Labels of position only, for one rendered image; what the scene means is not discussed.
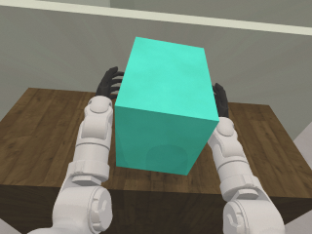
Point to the carton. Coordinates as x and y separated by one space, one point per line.
165 111

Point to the right robot upper arm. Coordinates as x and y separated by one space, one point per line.
242 216

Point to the left robot upper arm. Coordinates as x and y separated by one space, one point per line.
80 210

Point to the robot right hand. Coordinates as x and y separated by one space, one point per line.
221 101

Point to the pedestal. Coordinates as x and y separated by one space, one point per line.
37 142

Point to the robot left hand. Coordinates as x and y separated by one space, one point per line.
104 88

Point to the robot left forearm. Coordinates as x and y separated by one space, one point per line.
90 161

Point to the robot right forearm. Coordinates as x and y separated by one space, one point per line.
237 181

